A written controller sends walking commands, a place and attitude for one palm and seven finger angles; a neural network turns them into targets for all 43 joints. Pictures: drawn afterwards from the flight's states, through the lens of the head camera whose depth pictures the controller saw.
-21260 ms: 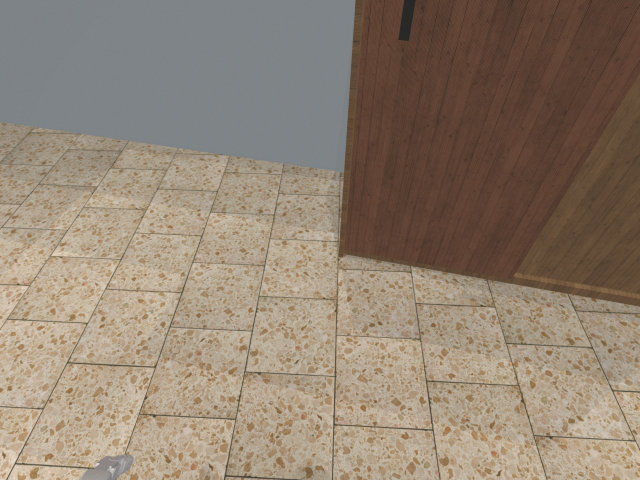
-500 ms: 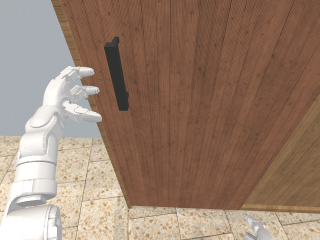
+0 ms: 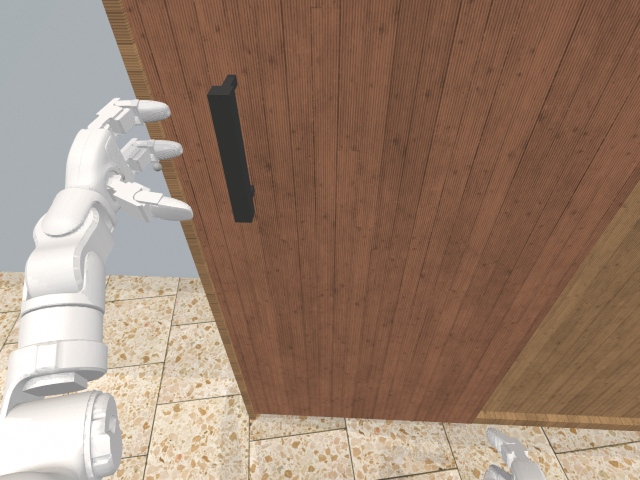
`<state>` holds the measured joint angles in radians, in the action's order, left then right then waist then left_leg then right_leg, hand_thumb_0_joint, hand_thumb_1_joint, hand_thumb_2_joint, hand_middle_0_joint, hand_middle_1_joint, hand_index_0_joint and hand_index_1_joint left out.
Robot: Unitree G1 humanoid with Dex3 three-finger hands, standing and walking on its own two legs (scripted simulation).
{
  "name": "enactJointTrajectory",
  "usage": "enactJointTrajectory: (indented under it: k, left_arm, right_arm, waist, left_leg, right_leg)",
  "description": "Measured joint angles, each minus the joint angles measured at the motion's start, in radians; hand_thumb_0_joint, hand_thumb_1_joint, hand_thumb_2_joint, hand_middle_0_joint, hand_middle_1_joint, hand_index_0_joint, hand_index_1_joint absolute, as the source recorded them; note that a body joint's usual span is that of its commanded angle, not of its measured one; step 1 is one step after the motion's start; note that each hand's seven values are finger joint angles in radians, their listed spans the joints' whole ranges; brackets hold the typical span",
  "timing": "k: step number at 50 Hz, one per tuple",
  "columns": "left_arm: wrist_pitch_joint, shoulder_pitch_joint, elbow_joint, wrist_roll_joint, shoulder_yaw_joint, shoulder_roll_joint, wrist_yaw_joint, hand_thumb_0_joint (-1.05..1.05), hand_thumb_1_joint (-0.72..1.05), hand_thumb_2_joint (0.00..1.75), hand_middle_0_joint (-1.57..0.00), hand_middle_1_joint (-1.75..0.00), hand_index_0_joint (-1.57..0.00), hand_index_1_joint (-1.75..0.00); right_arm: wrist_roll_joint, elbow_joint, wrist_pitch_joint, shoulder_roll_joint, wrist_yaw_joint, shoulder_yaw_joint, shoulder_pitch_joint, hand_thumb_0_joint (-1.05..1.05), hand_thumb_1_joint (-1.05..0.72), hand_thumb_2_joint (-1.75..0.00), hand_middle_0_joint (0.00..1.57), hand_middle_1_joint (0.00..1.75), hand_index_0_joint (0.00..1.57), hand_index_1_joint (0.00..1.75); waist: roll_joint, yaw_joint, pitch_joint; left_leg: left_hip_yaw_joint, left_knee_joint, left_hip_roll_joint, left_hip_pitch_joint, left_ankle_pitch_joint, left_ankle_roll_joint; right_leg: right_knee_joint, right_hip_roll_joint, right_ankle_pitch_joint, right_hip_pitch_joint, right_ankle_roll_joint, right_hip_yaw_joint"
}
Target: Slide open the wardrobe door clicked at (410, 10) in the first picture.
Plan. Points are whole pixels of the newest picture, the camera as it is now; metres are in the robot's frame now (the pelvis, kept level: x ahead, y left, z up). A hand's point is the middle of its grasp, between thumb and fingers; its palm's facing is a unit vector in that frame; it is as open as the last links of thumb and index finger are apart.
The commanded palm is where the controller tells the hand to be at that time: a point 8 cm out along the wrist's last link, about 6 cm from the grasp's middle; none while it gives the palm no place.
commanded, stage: move the hooked fingers beside the handle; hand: left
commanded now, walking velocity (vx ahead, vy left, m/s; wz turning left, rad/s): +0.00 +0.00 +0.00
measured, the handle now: (238, 152) +0.46 +0.14 +0.21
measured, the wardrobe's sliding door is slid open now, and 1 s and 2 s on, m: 0.00 0.00 0.00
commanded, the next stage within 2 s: feel for the door with the fingertips in 0.48 s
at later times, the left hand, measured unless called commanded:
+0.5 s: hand (170, 184) +0.39 +0.21 +0.20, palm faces +0.05 -1.00 -0.04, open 13.9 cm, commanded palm +0.36 +0.24 +0.21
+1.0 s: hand (208, 184) +0.38 +0.15 +0.21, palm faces +0.01 -1.00 +0.01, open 13.9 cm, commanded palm +0.37 +0.21 +0.22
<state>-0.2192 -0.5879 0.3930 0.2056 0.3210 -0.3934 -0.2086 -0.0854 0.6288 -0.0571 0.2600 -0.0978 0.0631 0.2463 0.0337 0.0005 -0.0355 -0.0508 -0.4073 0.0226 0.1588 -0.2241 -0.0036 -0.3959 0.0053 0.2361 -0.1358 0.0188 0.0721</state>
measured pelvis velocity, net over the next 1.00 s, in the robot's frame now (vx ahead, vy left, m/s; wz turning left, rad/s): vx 0.00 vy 0.00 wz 0.00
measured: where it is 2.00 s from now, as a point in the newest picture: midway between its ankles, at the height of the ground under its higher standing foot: outside the picture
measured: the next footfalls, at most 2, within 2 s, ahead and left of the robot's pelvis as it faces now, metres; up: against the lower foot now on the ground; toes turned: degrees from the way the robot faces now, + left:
none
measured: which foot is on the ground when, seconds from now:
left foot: down 0.00-1.00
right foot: down 0.00-1.00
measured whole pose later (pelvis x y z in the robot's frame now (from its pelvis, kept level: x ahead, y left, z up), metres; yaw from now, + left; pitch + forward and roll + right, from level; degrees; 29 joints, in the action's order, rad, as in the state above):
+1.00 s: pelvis +0.00 +0.00 +0.00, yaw +0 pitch -2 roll +0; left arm -0.33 -0.54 0.27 0.21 0.22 -0.26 -0.12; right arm -0.08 0.62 -0.02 0.25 -0.08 0.06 0.20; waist 0.05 -0.01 -0.04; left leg -0.05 -0.40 0.02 0.15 -0.22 0.00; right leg -0.41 0.01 0.24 -0.13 0.02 0.07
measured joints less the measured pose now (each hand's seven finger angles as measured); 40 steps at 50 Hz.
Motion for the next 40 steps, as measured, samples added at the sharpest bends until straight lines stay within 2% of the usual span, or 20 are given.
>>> enactJointTrajectory:
  k: [4,7,9,13,16,20,24,26,29,33,36,40]
  left_arm:
    - [-0.067,-0.045,0.081,0.017,-0.032,-0.026,-0.037,-0.01,-0.50,0.30,-0.30,-1.20,-0.30,-1.20]
    - [-0.111,-0.036,0.109,0.018,-0.056,-0.020,-0.043,-0.01,-0.50,0.30,-0.30,-1.20,-0.30,-1.20]
    - [-0.104,-0.002,0.066,0.016,-0.064,0.005,-0.031,-0.01,-0.50,0.30,-0.30,-1.20,-0.30,-1.20]
    - [-0.031,0.043,-0.045,0.018,-0.057,0.062,0.001,-0.01,-0.50,0.30,-0.30,-1.20,-0.30,-1.20]
    - [-0.004,0.013,-0.053,0.011,-0.045,0.062,0.021,-0.01,-0.50,0.30,-0.30,-1.20,-0.31,-1.20]
    - [-0.059,-0.045,0.032,-0.001,-0.027,0.013,0.019,-0.01,-0.50,0.30,-0.30,-1.20,-0.31,-1.20]
    - [-0.126,-0.012,0.073,0.003,-0.031,-0.019,-0.008,-0.01,-0.50,0.30,-0.30,-1.20,-0.31,-1.20]
    - [-0.122,0.030,0.036,0.007,-0.042,-0.002,-0.013,-0.01,-0.50,0.30,-0.30,-1.20,-0.30,-1.20]
    - [-0.079,0.081,-0.058,0.018,-0.056,0.043,-0.010,-0.01,-0.50,0.30,-0.30,-1.20,-0.30,-1.20]
    - [-0.028,0.062,-0.113,0.018,-0.064,0.071,0.013,-0.01,-0.50,0.30,-0.30,-1.20,-0.30,-1.20]
    - [-0.049,0.002,-0.081,0.009,-0.074,0.064,0.032,-0.01,-0.50,0.30,-0.30,-1.20,-0.31,-1.20]
    - [-0.125,-0.038,-0.022,0.006,-0.085,0.056,0.035,-0.01,-0.50,0.30,-0.30,-1.20,-0.31,-1.20]
  right_arm:
    - [-0.010,0.011,0.008,0.016,0.000,-0.003,-0.003,0.01,-0.91,-0.90,0.20,0.30,0.20,0.30]
    - [-0.011,0.005,0.011,0.025,0.001,-0.009,-0.006,0.01,-0.91,-0.90,0.20,0.30,0.20,0.30]
    - [-0.008,-0.003,0.007,0.024,0.003,-0.014,-0.009,0.01,-0.91,-0.90,0.20,0.30,0.20,0.30]
    - [0.005,-0.004,-0.005,0.011,0.004,-0.011,-0.013,0.01,-0.91,-0.90,0.20,0.30,0.20,0.30]
    - [0.009,0.006,-0.005,-0.004,0.004,0.000,-0.020,0.01,-0.91,-0.90,0.20,0.30,0.20,0.30]
    - [0.002,0.005,0.015,-0.009,0.008,0.008,-0.028,0.01,-0.91,-0.90,0.20,0.30,0.20,0.30]
    - [-0.007,-0.017,0.036,0.006,0.013,0.000,-0.022,0.01,-0.91,-0.90,0.21,0.30,0.20,0.30]
    - [-0.007,-0.024,0.035,0.012,0.012,-0.008,-0.014,0.01,-0.91,-0.90,0.21,0.30,0.20,0.30]
    - [-0.002,-0.018,0.025,0.013,0.006,-0.012,-0.011,0.01,-0.91,-0.90,0.20,0.30,0.20,0.30]
    - [0.004,0.004,0.010,0.004,0.000,-0.005,-0.022,0.01,-0.91,-0.90,0.20,0.30,0.20,0.30]
    - [0.003,0.012,0.009,0.000,0.000,-0.001,-0.037,0.01,-0.91,-0.90,0.20,0.30,0.20,0.30]
    - [-0.001,0.005,0.023,0.003,0.009,-0.002,-0.050,0.01,-0.91,-0.90,0.20,0.30,0.20,0.30]
  waist:
    - [0.016,-0.004,-0.015]
    - [0.025,-0.002,-0.012]
    - [0.027,-0.002,-0.001]
    - [0.015,-0.004,0.011]
    - [0.002,-0.001,0.003]
    - [0.007,0.003,-0.019]
    - [0.028,0.004,-0.025]
    - [0.031,-0.003,-0.015]
    - [0.022,-0.014,0.005]
    - [0.003,-0.019,0.011]
    - [0.003,-0.016,0.003]
    - [0.022,-0.008,-0.014]
  left_leg:
    - [0.008,-0.009,-0.004,0.018,-0.002,-0.003]
    - [0.010,-0.013,-0.008,0.033,0.000,-0.005]
    - [0.008,-0.012,-0.010,0.034,0.002,-0.007]
    - [0.003,-0.004,-0.009,0.018,0.002,-0.006]
    - [0.002,0.000,-0.006,0.005,-0.001,-0.003]
    - [-0.001,0.002,-0.002,0.005,-0.003,0.000]
    - [-0.003,0.001,-0.003,0.014,-0.003,-0.002]
    - [-0.001,0.000,-0.005,0.015,-0.003,-0.003]
    - [0.005,-0.002,-0.007,0.009,-0.003,-0.004]
    - [0.013,-0.004,-0.006,0.000,-0.003,0.000]
    - [0.016,-0.007,-0.005,0.001,-0.004,0.001]
    - [0.012,-0.002,-0.006,0.008,0.000,-0.001]
  right_leg:
    - [-0.003,0.005,0.002,-0.012,-0.003,0.008]
    - [-0.011,0.009,0.003,-0.028,-0.005,0.010]
    - [-0.014,0.010,0.003,-0.031,-0.006,0.007]
    - [-0.012,0.010,0.004,-0.020,-0.005,0.003]
    - [-0.008,0.006,0.006,-0.008,-0.003,0.002]
    - [-0.003,0.002,0.005,-0.008,-0.001,-0.002]
    - [-0.002,0.002,0.003,-0.017,-0.003,-0.004]
    - [-0.005,0.004,0.005,-0.018,-0.004,-0.002]
    - [-0.008,0.006,0.008,-0.009,-0.004,0.003]
    - [-0.007,0.005,0.010,0.004,-0.001,0.011]
    - [-0.005,0.004,0.009,0.006,0.001,0.014]
    - [-0.002,0.005,0.004,-0.004,-0.001,0.010]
